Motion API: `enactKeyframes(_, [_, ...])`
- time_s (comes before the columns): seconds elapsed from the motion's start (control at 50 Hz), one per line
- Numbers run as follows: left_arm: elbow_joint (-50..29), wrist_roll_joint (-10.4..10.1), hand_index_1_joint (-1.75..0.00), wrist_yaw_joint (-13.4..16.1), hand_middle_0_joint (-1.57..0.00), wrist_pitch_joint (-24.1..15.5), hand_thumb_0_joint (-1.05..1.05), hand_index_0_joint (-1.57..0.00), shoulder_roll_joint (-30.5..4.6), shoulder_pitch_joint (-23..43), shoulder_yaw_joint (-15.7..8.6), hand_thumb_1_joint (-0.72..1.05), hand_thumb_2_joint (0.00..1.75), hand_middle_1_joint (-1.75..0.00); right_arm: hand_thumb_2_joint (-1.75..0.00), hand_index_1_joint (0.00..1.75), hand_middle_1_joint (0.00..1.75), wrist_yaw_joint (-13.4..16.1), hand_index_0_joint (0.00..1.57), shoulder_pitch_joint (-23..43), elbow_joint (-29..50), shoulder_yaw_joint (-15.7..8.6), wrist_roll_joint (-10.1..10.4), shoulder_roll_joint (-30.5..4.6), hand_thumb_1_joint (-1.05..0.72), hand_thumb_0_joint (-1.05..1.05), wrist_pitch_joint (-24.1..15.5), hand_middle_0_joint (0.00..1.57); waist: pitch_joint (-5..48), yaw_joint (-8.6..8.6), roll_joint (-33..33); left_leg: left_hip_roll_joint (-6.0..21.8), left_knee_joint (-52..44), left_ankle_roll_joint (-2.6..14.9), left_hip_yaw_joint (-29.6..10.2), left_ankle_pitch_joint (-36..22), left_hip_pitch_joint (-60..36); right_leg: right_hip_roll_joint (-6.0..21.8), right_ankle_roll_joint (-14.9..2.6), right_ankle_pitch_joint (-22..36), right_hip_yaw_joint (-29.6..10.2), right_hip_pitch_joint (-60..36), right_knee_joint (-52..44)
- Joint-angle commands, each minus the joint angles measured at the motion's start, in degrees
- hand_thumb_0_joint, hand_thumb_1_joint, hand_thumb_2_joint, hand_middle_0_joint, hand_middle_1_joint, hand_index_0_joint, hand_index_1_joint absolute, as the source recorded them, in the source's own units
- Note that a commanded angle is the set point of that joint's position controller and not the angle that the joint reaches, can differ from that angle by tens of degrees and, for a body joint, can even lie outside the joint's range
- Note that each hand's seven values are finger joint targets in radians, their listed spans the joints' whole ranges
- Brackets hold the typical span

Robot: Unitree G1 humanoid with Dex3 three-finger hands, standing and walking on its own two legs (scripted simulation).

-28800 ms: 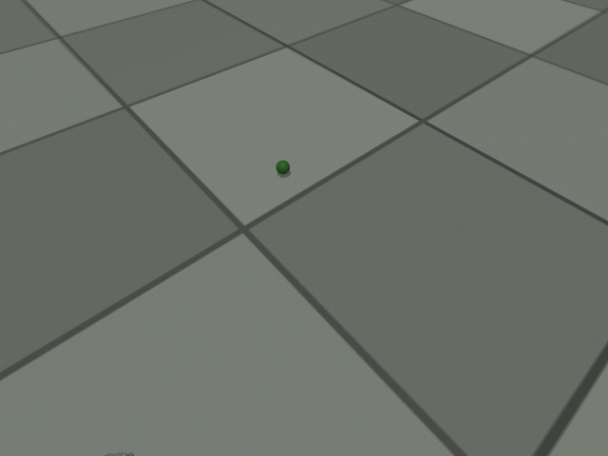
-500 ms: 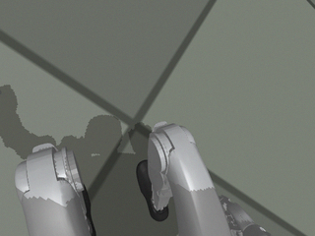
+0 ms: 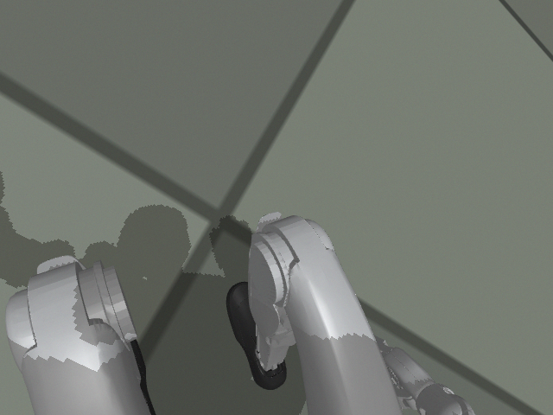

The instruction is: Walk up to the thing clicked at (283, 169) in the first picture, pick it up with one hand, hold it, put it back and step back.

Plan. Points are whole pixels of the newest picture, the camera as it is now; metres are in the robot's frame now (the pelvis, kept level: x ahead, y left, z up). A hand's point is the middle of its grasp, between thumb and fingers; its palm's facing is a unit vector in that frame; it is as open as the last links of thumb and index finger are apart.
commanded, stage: rest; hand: left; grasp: from above
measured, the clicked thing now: out of the picture +0.42 +0.35 -0.24
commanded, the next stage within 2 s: open in 0.74 s
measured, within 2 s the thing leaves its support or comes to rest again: rests again in 0.96 s
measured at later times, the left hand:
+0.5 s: hand out of the picture +0.40 +0.35 -0.24, palm faces -0.44 -0.20 -0.87, open 8.4 cm
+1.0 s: hand out of the picture +0.41 +0.35 -0.24, palm faces -0.41 -0.18 -0.89, open 8.7 cm
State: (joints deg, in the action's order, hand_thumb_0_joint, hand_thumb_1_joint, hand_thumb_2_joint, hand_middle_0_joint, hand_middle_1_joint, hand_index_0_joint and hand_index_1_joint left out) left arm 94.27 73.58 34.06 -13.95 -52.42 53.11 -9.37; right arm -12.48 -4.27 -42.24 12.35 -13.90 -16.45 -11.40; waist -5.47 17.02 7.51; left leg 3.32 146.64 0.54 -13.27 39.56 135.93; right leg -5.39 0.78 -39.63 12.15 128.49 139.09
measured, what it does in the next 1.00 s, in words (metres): stands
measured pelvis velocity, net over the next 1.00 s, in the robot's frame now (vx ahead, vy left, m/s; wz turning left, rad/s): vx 0.00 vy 0.00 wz -0.03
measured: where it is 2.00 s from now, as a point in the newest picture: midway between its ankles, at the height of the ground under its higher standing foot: (201, 376)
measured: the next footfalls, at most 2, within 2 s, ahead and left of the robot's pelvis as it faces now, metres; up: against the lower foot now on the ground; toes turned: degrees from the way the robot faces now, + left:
none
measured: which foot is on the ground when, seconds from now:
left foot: down 0.00-1.00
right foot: down 0.00-1.00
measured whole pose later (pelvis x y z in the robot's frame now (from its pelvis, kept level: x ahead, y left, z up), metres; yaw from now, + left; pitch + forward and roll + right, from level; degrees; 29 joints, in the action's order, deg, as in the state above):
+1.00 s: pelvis +0.00 +0.00 +0.00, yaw -2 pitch +25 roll -14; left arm 97.8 70.9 36.9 -12.4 -56.6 54.7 -8.5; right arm -15.4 -2.3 -39.7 16.9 -14.9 -18.4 -16.1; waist -8.9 18.4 9.7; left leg 3.5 147.5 0.5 -15.5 40.1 134.6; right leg -6.3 1.4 -39.0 13.8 126.6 138.1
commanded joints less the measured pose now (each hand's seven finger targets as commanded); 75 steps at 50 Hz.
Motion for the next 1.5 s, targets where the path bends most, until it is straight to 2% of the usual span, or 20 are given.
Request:
enactKeyframes(0.0, [-6.09, -1.22, -0.72, 3.21, -0.95, 0.78, 0.0, -0.98, -14.78, 14.62, -0.77, 0.64, 0.74, -0.75, -0.9, 0.3, 0.3, 0.47, 0.2, -9.39, 0.34, -4.79, 0.21, -17.55, -0.9, 0.0, -0.55, 0.2, 36.07, 0.52, -29.02, 0.55, -14.55, 0.12, 5.19, -10.55, -29.98, -2.02, -2.23, 14.62, 3.27, -16.59, -12.7])
enactKeyframes(0.04, [-4.69, -1.23, -0.73, 3.25, -0.94, 1.13, 0.0, -0.97, -14.01, 14.53, 0.5, 0.62, 0.75, -0.76, -0.9, 0.3, 0.3, 0.01, 0.2, -9.06, 0.17, -4.42, 0.22, -17.57, -0.9, 0.0, -1.02, 0.2, 34.72, 0.59, -29.0, 0.65, -14.72, 0.19, 5.18, -9.07, -28.77, -2.23, -2.34, 13.27, 2.82, -16.42, -13.17])
enactKeyframes(0.1, [-6.65, -1.88, -0.71, 3.5, -0.91, 0.96, 0.0, -0.95, -17.7, 15.76, -2.08, 0.6, 0.73, -0.75, -0.9, 0.3, 0.3, -0.05, 0.2, -9.29, 1.65, -4.34, 0.13, -18.71, -0.9, 0.0, -1.5, 0.2, 35.47, 1.26, -28.35, 0.7, -14.46, 0.19, 4.67, -10.64, -29.18, -1.91, -2.17, 14.68, 3.54, -17.2, -12.57])
enactKeyframes(0.2, [-4.28, -2.34, -0.72, 3.13, -0.94, 0.79, 0.0, -0.96, -17.81, 13.82, -3.15, 0.61, 0.76, -0.75, -0.9, 0.3, 0.3, -0.17, 0.2, -9.92, 0.62, -4.28, 0.01, -18.73, -0.9, 0.0, -1.77, 0.2, 35.17, 1.29, -28.42, 0.91, -14.32, -0.02, 4.41, -11.83, -29.54, -2.03, -2.11, 15.7, 3.71, -18.28, -12.55])
enactKeyframes(0.24, [-3.56, -2.3, -0.72, 2.51, -0.92, 0.49, 0.0, -0.95, -17.79, 15.18, -2.08, 0.59, 0.75, -0.75, -0.9, 0.3, 0.3, -0.5, 0.2, -9.94, 0.86, -3.57, -0.45, -18.44, -0.9, 0.0, -1.87, 0.2, 33.81, 2.58, -27.97, 0.95, -13.81, 0.29, 4.44, -9.95, -27.7, -2.08, -2.03, 14.47, 3.58, -18.46, -12.85])
enactKeyframes(0.28, [-4.05, -2.83, -0.7, 2.03, -0.9, 0.24, 0.0, -0.93, -17.76, 13.88, -1.9, 0.57, 0.72, -0.74, -0.9, 0.3, 0.3, -0.28, 0.2, -9.61, 1.26, -3.67, -0.37, -18.83, -0.9, 0.0, -1.73, 0.2, 34.32, 1.88, -27.61, 0.89, -13.87, 0.39, 4.45, -10.07, -27.73, -2.22, -1.97, 14.49, 3.64, -19.11, -13.56])
enactKeyframes(0.3, [-5.03, -2.98, -0.7, 1.52, -0.92, -0.13, 0.0, -0.95, -16.02, 15.81, 0.5, 0.59, 0.73, -0.74, -0.9, 0.3, 0.3, -0.41, 0.2, -9.05, 2.03, -3.29, -0.36, -18.7, -0.9, 0.0, -2.05, 0.2, 33.24, 2.53, -28.41, 0.81, -13.78, 0.36, 4.5, -9.43, -27.62, -2.03, -2.04, 13.89, 3.5, -18.32, -13.35])
enactKeyframes(0.32, [-3.99, -2.92, -0.71, 1.64, -0.92, -0.27, 0.0, -0.95, -18.27, 14.31, -1.56, 0.59, 0.73, -0.74, -0.9, 0.3, 0.3, -0.33, 0.2, -9.82, 1.24, -3.39, -0.67, -19.48, -0.9, 0.0, -2.02, 0.2, 33.92, 2.56, -27.76, 0.99, -14.02, 0.25, 4.07, -10.09, -28.75, -2.13, -1.96, 14.5, 3.95, -19.24, -13.31])
enactKeyframes(0.44, [-5.23, -2.5, -0.69, 2.39, -0.96, -2.26, 0.0, -0.99, -19.38, 13.32, -2.19, 0.64, 0.74, -0.72, -0.9, 0.3, 0.3, -0.27, 0.2, -9.55, 1.36, -2.26, -0.77, -19.35, -0.9, 0.0, -1.63, 0.2, 34.48, 2.03, -27.64, 1.15, -13.56, 0.2, 3.94, -10.84, -28.83, -2.45, -1.76, 15.49, 4.05, -20.78, -13.52])
enactKeyframes(0.68, [-3.54, -0.63, -0.68, 6.35, -0.97, -0.87, 0.0, -1.0, -16.94, 14.88, 1.99, 0.66, 0.71, -0.7, -0.9, 0.3, 0.3, -1.29, 0.2, -7.59, 0.74, -1.45, -1.26, -20.17, -0.9, 0.0, -2.86, 0.2, 30.78, 2.52, -30.87, 1.46, -15.18, -0.6, 2.78, -8.77, -29.76, -2.86, -2.34, 13.5, 4.96, -16.44, -12.46])
enactKeyframes(0.82, [-2.37, -2.32, -0.65, 6.58, -0.94, 1.22, 0.0, -0.97, -17.12, 15.86, 2.1, 0.62, 0.67, -0.68, -0.9, 0.3, 0.3, -2.1, 0.2, -7.07, 1.62, -1.16, -0.97, -20.67, -0.9, 0.0, -4.0, 0.2, 32.36, 2.96, -29.3, 1.78, -14.29, -0.33, 2.51, -10.87, -30.37, -3.02, -1.86, 15.81, 4.89, -17.87, -12.67])
enactKeyframes(0.88, [-2.92, -3.49, -0.62, 5.86, -0.7, 1.86, 0.0, -0.73, -17.98, 15.15, 1.14, 0.38, 0.59, -0.66, -0.9, 0.3, 0.3, -2.09, 0.2, -7.46, 1.58, -1.04, -0.44, -20.56, -0.89, 0.0, -4.45, 0.2, 32.92, 1.88, -30.5, 1.52, -14.84, -0.47, 2.65, -11.5, -30.67, -2.64, -1.96, 15.87, 4.62, -18.82, -12.83])
enactKeyframes(0.94, [-2.16, -3.51, -0.63, 5.21, -0.48, 1.96, 0.0, -0.51, -20.84, 14.59, -1.06, 0.14, 0.55, -0.66, -0.9, 0.3, 0.3, -2.14, 0.2, -7.66, 1.92, -1.34, -0.7, -21.33, -0.89, 0.0, -4.74, 0.2, 32.06, 2.58, -29.63, 1.63, -14.37, -0.37, 2.61, -10.75, -29.53, -2.49, -1.91, 15.29, 4.81, -18.81, -12.48])
enactKeyframes(0.96, [-2.95, -3.21, -0.65, 4.32, -0.44, 1.87, 0.0, -0.47, -19.61, 15.32, 0.13, 0.06, 0.57, -0.68, -0.9, 0.3, 0.3, -2.33, 0.2, -7.93, 2.39, -1.4, -0.55, -20.97, -0.89, 0.0, -4.8, 0.2, 31.48, 3.1, -29.78, 1.62, -14.15, -0.33, 2.68, -11.01, -29.46, -2.44, -1.96, 15.52, 4.6, -19.04, -12.29])
enactKeyframes(0.98, [-3.16, -3.98, -0.67, 4.2, -0.43, 1.71, 0.0, -0.45, -21.59, 14.82, -1.78, -0.02, 0.6, -0.69, -0.9, 0.3, 0.3, -2.14, 0.2, -8.16, 1.76, -1.47, -0.55, -21.2, -0.89, 0.0, -4.56, 0.2, 32.35, 2.47, -29.55, 1.56, -14.36, -0.2, 2.8, -10.65, -28.93, -2.46, -1.98, 15.07, 4.58, -19.6, -12.8])
enactKeyframes(1.02, [-2.78, -4.23, -0.68, 2.95, -0.4, 1.47, 0.0, -0.41, -18.52, 14.17, -0.07, -0.14, 0.65, -0.7, -0.9, 0.3, 0.3, -2.02, 0.2, -8.23, 2.52, -1.65, -0.62, -20.49, -0.9, 0.0, -4.36, 0.2, 31.77, 3.24, -28.79, 1.46, -13.99, -0.02, 3.16, -10.99, -28.71, -2.62, -1.87, 15.4, 4.25, -20.24, -13.4])
enactKeyframes(1.22, [-3.71, -4.47, -0.85, 0.42, -0.24, -2.12, 0.0, -0.25, -19.16, 13.18, 1.14, -0.32, 0.81, -0.86, -0.9, 0.3, 0.3, -1.1, 0.2, -8.82, 2.73, -0.3, -0.46, -20.36, -0.89, 0.0, -2.43, 0.2, 31.14, 3.31, -26.74, 1.41, -14.07, 0.27, 2.71, -9.55, -27.82, -2.7, -1.65, 14.37, 4.62, -21.07, -14.33])
enactKeyframes(1.3, [-5.28, -3.19, -0.89, 2.21, -0.18, -3.47, 0.0, -0.18, -21.16, 13.3, -0.54, -0.39, 0.87, -0.9, -0.9, 0.3, 0.3, -0.77, 0.2, -8.33, 2.92, 0.07, -0.74, -20.58, -0.88, 0.0, -1.95, 0.2, 32.48, 2.45, -27.5, 1.68, -14.01, 0.07, 2.71, -10.51, -28.72, -3.08, -1.68, 15.25, 4.63, -21.79, -14.15])
enactKeyframes(1.4, [-3.39, -1.11, -0.95, 4.11, -0.11, -2.79, 0.0, -0.12, -19.62, 13.42, 0.88, -0.44, 0.92, -0.96, -0.9, 0.3, 0.3, -1.08, 0.2, -6.88, 3.26, -0.39, -1.09, -21.05, -0.88, 0.0, -2.62, 0.2, 30.33, 2.83, -30.74, 1.89, -15.54, -0.94, 1.63, -9.13, -31.07, -2.84, -2.27, 13.44, 5.64, -17.1, -12.18])
enactKeyframes(1.48, [-3.27, -1.43, -0.97, 5.96, -0.09, -1.18, 0.0, -0.1, -18.75, 13.23, 0.91, -0.47, 0.94, -0.98, -0.9, 0.3, 0.3, -1.24, 0.2, -6.85, 2.53, -0.35, -1.07, -20.89, -0.88, 0.0, -2.91, 0.2, 31.32, 1.97, -30.01, 1.66, -15.51, -0.72, 2.3, -9.36, -29.63, -3.13, -2.15, 13.89, 5.36, -17.72, -12.98])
